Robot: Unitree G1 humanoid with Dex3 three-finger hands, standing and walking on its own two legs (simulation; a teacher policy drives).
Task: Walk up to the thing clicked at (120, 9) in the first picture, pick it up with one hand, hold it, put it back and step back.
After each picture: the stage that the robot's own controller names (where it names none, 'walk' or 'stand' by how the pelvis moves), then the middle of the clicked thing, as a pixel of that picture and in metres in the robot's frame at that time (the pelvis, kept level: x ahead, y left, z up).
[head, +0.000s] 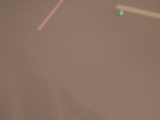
stand; (120, 12) +2.28 -0.68 -0.72
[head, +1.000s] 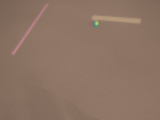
walk; (95, 23) +2.21 -0.13 -0.69
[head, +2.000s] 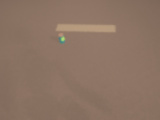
walk; (61, 38) +1.52 +0.32 -0.71
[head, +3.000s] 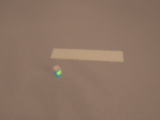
walk; (57, 71) +1.00 +0.30 -0.72
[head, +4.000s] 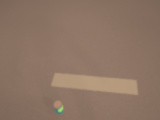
walk; (58, 107) +0.61 +0.25 -0.72
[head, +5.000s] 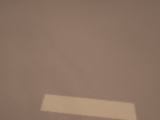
stand; out of the picture +0.40 +0.20 -0.71
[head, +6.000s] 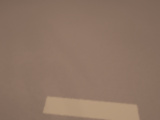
stand; out of the picture +0.37 +0.21 -0.72
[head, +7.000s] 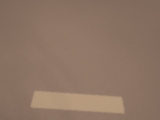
stand; out of the picture +0.41 +0.20 -0.72
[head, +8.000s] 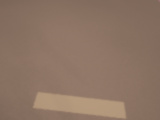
walk; out of the picture +0.44 +0.21 -0.71
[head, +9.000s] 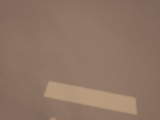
stand; out of the picture +0.43 +0.15 -0.71
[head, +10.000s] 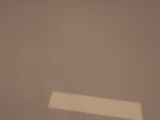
stand; out of the picture +0.43 +0.19 -0.73
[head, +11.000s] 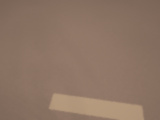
stand; out of the picture +0.42 +0.19 -0.73
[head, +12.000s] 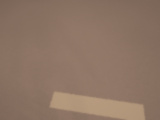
go down; out of the picture +0.41 +0.19 -0.73
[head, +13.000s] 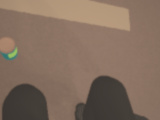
go down; (8, 49) +0.50 +0.22 -0.31
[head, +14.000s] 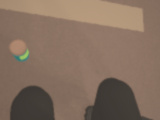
approach; (20, 51) +0.49 +0.21 -0.30
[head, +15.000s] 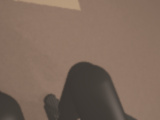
close in; out of the picture +0.49 +0.27 -0.23
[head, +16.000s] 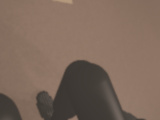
close; out of the picture +0.48 +0.28 -0.24
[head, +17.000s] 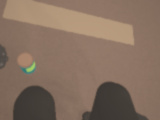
lift; (27, 63) +0.47 +0.20 -0.30
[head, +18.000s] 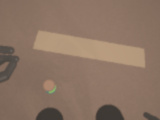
lift; (49, 86) +0.45 +0.14 -0.48
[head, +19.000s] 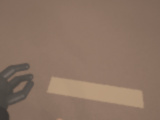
close in; out of the picture +0.41 +0.14 -0.66
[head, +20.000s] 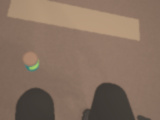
go down; (31, 62) +0.48 +0.17 -0.35
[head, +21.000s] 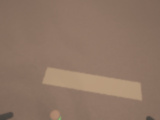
stand; (55, 117) +0.42 +0.13 -0.61
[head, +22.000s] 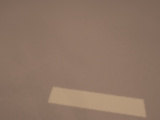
stand; out of the picture +0.41 +0.13 -0.66
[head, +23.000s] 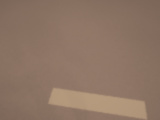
stand; out of the picture +0.40 +0.12 -0.66
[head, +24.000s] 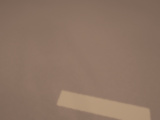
stand; out of the picture +0.42 +0.11 -0.71
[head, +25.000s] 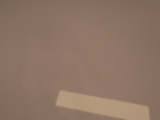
stand; out of the picture +0.41 +0.13 -0.73
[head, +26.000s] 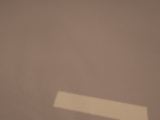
stand; out of the picture +0.40 +0.14 -0.73
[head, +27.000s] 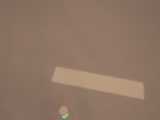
walk; (63, 112) +0.44 +0.10 -0.71
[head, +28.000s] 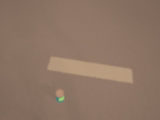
walk; (60, 96) +0.59 +0.13 -0.71
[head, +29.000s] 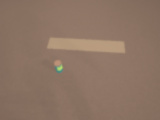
walk; (58, 66) +0.88 +0.24 -0.69
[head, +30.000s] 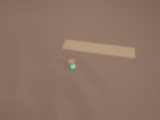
stand; (71, 65) +1.01 +0.13 -0.71
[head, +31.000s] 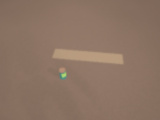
stand; (62, 73) +1.01 +0.16 -0.72
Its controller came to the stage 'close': yes
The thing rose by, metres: 0.00
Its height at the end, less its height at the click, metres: +0.00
